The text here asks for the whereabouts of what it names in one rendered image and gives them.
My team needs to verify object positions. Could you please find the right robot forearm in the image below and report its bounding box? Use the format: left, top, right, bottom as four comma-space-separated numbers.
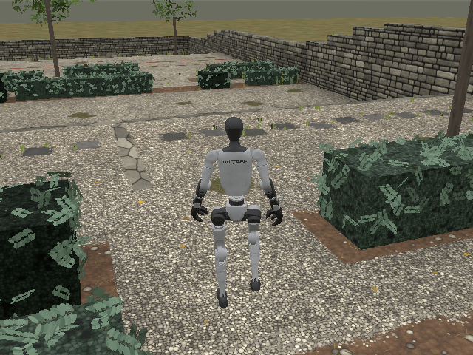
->
265, 178, 281, 211

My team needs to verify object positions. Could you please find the robot right upper arm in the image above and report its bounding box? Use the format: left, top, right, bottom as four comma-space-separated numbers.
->
250, 149, 271, 190

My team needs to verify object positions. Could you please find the robot left upper arm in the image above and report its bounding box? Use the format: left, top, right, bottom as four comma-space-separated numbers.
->
200, 149, 220, 191

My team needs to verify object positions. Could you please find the right robot hand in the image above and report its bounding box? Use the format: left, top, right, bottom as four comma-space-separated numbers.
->
266, 207, 283, 226

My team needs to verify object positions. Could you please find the robot right thigh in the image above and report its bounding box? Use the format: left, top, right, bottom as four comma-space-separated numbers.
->
246, 205, 262, 245

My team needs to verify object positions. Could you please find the left robot forearm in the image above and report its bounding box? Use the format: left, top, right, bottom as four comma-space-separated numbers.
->
192, 179, 207, 208

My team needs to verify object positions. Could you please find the robot torso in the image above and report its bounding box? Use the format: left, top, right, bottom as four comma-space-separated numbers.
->
218, 145, 253, 222

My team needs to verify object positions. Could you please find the left robot hand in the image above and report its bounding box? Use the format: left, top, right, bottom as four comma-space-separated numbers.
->
191, 206, 208, 222

